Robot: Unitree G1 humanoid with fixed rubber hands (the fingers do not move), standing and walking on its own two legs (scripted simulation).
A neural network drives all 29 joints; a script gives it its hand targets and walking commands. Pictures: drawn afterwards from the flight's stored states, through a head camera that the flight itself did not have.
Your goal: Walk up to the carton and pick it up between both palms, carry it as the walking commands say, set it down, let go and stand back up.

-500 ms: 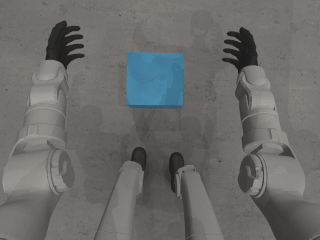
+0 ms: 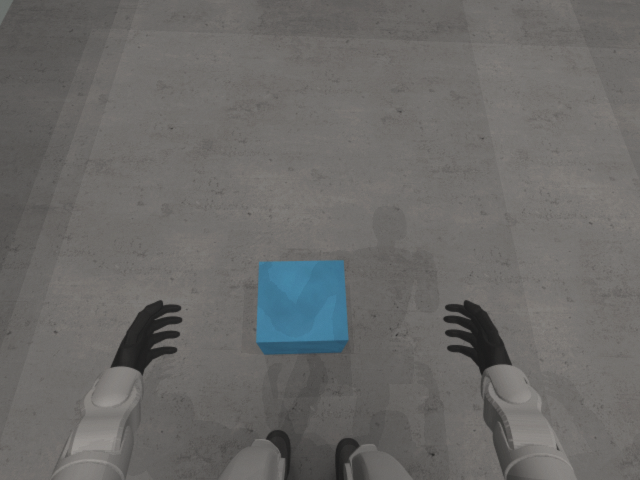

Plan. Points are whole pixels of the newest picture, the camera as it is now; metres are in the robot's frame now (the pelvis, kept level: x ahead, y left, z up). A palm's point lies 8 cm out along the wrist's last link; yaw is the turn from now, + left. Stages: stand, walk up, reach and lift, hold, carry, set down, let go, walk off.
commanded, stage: let go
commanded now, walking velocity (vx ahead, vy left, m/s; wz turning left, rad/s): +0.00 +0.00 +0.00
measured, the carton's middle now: (302, 309) +0.46 +0.03 -0.65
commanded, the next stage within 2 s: stand in 0.68 s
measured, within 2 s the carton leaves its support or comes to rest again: neither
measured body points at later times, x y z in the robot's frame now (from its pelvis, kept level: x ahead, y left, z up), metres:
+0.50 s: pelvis +0.02 -0.01 +0.02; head +0.03 -0.01 +0.46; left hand +0.19 +0.22 -0.06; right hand +0.19 -0.24 -0.06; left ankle +0.01 +0.10 -0.72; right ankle -0.01 -0.11 -0.72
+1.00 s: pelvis +0.03 +0.00 +0.02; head +0.03 +0.01 +0.47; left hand +0.17 +0.29 -0.08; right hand +0.17 -0.30 -0.07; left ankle +0.01 +0.10 -0.72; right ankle -0.01 -0.11 -0.72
